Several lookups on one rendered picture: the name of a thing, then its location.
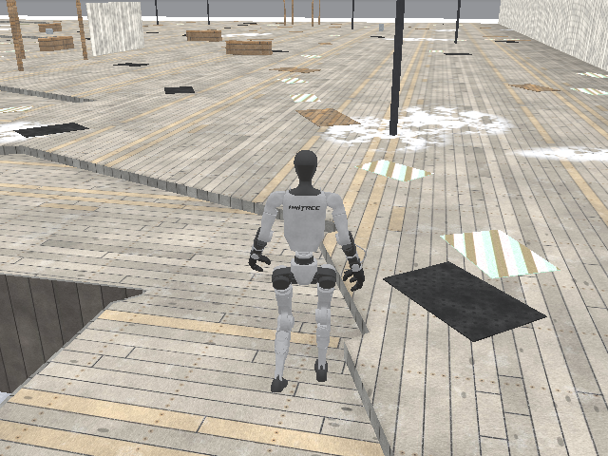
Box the robot left thigh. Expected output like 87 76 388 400
272 265 295 331

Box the left robot hand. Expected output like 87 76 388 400
248 255 271 272

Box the robot left shin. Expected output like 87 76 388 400
275 314 291 381

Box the robot right forearm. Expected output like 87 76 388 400
342 231 362 272

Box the robot right upper arm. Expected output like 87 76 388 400
325 192 351 246

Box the robot left upper arm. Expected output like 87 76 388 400
257 191 285 242

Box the right robot hand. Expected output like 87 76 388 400
343 268 365 292

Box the robot left forearm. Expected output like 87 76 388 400
250 227 267 259

